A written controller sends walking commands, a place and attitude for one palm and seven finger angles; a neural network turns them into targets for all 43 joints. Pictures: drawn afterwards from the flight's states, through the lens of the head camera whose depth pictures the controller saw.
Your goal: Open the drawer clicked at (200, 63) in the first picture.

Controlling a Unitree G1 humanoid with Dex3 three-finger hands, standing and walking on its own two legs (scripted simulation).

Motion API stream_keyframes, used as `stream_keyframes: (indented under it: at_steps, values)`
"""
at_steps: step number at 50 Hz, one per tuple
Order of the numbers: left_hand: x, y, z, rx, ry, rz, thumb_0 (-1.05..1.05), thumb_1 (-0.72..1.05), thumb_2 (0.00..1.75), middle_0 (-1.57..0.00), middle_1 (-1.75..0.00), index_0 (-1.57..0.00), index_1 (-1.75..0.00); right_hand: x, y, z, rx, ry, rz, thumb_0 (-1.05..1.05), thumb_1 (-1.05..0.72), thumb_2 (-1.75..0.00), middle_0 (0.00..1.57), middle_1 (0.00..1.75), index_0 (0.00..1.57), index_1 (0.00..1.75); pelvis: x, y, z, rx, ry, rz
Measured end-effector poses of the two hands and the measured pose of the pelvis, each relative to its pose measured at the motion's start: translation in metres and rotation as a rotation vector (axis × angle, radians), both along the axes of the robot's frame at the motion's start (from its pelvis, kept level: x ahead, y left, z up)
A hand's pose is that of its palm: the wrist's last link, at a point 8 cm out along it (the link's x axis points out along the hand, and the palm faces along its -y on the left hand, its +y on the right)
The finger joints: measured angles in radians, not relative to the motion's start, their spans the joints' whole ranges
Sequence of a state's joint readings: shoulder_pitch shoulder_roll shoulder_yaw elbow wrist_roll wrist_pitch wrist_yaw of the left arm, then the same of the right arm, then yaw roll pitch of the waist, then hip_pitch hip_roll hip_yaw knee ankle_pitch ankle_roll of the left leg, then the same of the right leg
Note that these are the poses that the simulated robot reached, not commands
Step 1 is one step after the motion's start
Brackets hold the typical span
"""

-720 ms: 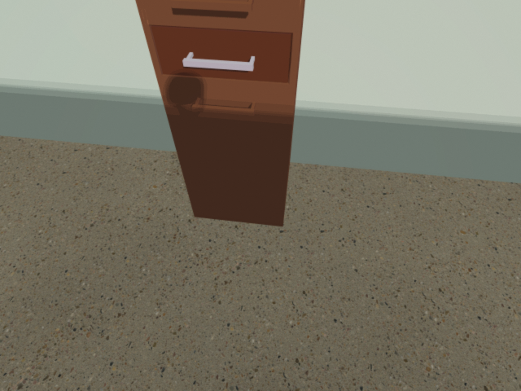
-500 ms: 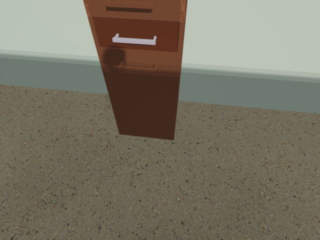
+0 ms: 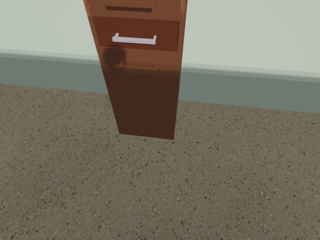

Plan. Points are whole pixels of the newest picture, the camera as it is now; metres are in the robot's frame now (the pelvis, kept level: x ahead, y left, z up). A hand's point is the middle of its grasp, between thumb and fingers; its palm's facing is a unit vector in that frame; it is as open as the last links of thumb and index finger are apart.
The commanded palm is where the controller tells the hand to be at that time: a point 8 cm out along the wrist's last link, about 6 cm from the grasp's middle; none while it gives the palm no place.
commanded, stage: look at it before walking up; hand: left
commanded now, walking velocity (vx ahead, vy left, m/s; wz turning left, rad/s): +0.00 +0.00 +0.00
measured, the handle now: (134, 38) +0.92 +0.17 +0.04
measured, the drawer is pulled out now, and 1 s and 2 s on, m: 0.00 0.00 0.00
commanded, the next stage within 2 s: take the last steps up to it in 0.12 s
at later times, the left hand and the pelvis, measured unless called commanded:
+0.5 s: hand out of the picture +0.00 +0.18 -0.19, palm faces +0.07 -0.98 -0.16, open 7.4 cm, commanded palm none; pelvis +0.03 +0.01 -0.01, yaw +0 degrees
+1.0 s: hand (117, 221) +0.20 +0.15 -0.18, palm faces +0.00 -0.98 -0.20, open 7.3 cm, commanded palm none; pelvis +0.17 -0.03 -0.01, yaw -2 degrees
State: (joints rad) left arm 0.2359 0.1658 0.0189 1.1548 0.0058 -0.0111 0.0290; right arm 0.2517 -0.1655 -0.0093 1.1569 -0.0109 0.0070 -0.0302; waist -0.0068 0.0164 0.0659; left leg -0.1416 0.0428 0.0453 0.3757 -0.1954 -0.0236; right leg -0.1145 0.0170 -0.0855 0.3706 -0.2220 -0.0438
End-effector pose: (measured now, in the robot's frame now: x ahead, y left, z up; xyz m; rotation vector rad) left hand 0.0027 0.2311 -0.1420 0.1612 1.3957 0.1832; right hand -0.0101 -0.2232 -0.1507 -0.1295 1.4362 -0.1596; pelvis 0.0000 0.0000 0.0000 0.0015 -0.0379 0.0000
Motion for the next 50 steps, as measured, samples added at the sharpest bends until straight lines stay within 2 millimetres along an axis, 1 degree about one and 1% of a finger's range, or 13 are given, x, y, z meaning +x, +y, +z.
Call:
stream_keyframes:
  at_steps: [17,21,25,28,31,33,36,38,40,42,44,47,50]
  values:
    - [0.005,0.001,-0.001,0.003,-0.004,0.000,0.00,0.90,0.90,-0.20,-0.30,-0.20,-0.30,0.005,0.000,-0.001,-0.001,-0.007,0.003,0.00,-0.91,-0.90,0.20,0.30,0.20,0.30,0.004,0.001,-0.001,-0.001,0.003,-0.003]
    - [0.001,-0.002,-0.008,-0.021,0.015,0.022,0.00,0.90,0.90,-0.20,-0.30,-0.20,-0.30,0.002,0.007,-0.003,0.010,0.016,-0.006,0.00,-0.91,-0.90,0.20,0.30,0.20,0.30,0.014,0.003,-0.005,-0.010,0.008,-0.003]
    - [-0.004,-0.003,-0.020,-0.059,0.057,0.047,0.00,0.90,0.90,-0.20,-0.30,-0.20,-0.30,0.001,0.017,-0.005,0.004,0.037,-0.030,0.00,-0.91,-0.90,0.19,0.30,0.20,0.30,0.030,0.010,-0.012,-0.017,0.009,-0.009]
    - [0.000,-0.003,-0.025,-0.080,0.107,0.034,0.00,0.90,0.90,-0.20,-0.30,-0.20,-0.30,-0.002,0.027,-0.006,0.001,0.043,-0.066,0.00,-0.91,-0.90,0.19,0.30,0.20,0.30,0.043,0.015,-0.016,0.002,0.016,-0.031]
    - [0.025,-0.004,-0.020,-0.078,0.116,-0.001,0.00,0.90,0.90,-0.20,-0.30,-0.20,-0.30,-0.015,0.038,-0.002,0.017,0.080,-0.102,0.00,-0.91,-0.90,0.19,0.30,0.20,0.30,0.055,0.014,-0.013,0.006,0.022,-0.036]
    - [0.054,-0.006,-0.016,-0.074,0.076,-0.018,0.01,0.91,0.90,-0.20,-0.30,-0.20,-0.30,-0.027,0.044,0.002,0.039,0.135,-0.116,0.00,-0.91,-0.90,0.20,0.30,0.20,0.30,0.064,0.010,-0.010,0.007,0.026,-0.034]
    - [0.098,0.000,-0.008,-0.026,0.020,-0.046,0.03,0.94,0.90,-0.20,-0.30,-0.20,-0.30,-0.040,0.047,0.007,0.074,0.229,-0.137,0.00,-0.91,-0.90,0.20,0.30,0.20,0.30,0.081,0.002,-0.009,0.005,0.029,-0.040]
    - [0.130,0.001,-0.004,-0.001,-0.037,-0.058,0.03,0.95,0.90,-0.20,-0.30,-0.20,-0.30,-0.044,0.044,0.006,0.095,0.286,-0.148,0.00,-0.90,-0.90,0.20,0.30,0.20,0.30,0.094,-0.006,-0.012,0.005,0.027,-0.042]
    - [0.159,0.000,-0.007,0.029,-0.108,-0.062,0.03,0.94,0.90,-0.20,-0.30,-0.20,-0.30,-0.042,0.036,-0.001,0.112,0.330,-0.154,0.00,-0.90,-0.90,0.20,0.30,0.20,0.30,0.108,-0.017,-0.022,0.021,0.024,-0.031]
    - [0.177,-0.002,-0.008,0.050,-0.154,-0.047,0.02,0.94,0.90,-0.20,-0.30,-0.20,-0.30,-0.026,0.023,-0.007,0.114,0.348,-0.145,0.00,-0.90,-0.90,0.20,0.30,0.20,0.30,0.118,-0.023,-0.026,0.013,0.014,-0.023]
    - [0.186,-0.008,-0.007,0.053,-0.153,-0.039,0.01,0.93,0.90,-0.20,-0.30,-0.20,-0.30,0.005,0.008,-0.009,0.092,0.311,-0.133,0.00,-0.90,-0.90,0.20,0.30,0.20,0.30,0.128,-0.027,-0.023,0.004,0.016,-0.019]
    - [0.192,-0.022,-0.007,0.026,-0.109,-0.045,0.01,0.92,0.90,-0.19,-0.30,-0.20,-0.30,0.072,-0.015,-0.007,0.045,0.173,-0.116,0.01,-0.91,-0.90,0.20,0.30,0.20,0.30,0.146,-0.030,-0.014,0.003,0.033,-0.024]
    - [0.197,-0.035,-0.008,-0.016,-0.063,-0.044,0.01,0.92,0.90,-0.20,-0.30,-0.20,-0.30,0.145,-0.029,0.000,0.011,0.014,-0.090,0.01,-0.91,-0.90,0.19,0.30,0.20,0.30,0.167,-0.031,-0.007,0.007,0.046,-0.035]
